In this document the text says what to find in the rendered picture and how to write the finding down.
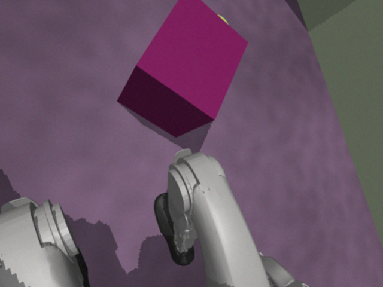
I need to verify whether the right robot foot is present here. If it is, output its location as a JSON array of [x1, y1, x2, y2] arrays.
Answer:
[[154, 193, 194, 266]]

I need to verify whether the right robot hand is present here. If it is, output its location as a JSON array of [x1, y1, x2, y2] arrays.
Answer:
[[258, 251, 297, 287]]

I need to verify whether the left robot foot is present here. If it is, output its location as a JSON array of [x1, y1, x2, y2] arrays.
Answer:
[[75, 248, 90, 287]]

